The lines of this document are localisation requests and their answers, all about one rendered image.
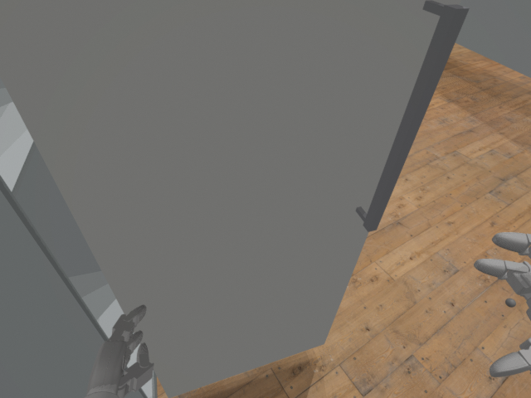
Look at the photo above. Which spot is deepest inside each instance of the robot left hand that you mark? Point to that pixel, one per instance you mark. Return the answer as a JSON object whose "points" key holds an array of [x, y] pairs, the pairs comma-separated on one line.
{"points": [[114, 355]]}

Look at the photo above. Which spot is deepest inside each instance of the fridge door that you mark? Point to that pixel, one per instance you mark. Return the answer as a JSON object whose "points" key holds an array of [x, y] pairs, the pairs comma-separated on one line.
{"points": [[213, 154]]}

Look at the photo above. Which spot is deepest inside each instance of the robot right hand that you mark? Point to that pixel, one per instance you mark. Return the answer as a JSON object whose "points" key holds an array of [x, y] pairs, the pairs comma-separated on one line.
{"points": [[519, 279]]}

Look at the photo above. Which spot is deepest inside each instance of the handle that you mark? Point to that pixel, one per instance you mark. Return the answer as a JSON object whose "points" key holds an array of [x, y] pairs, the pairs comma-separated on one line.
{"points": [[447, 30]]}

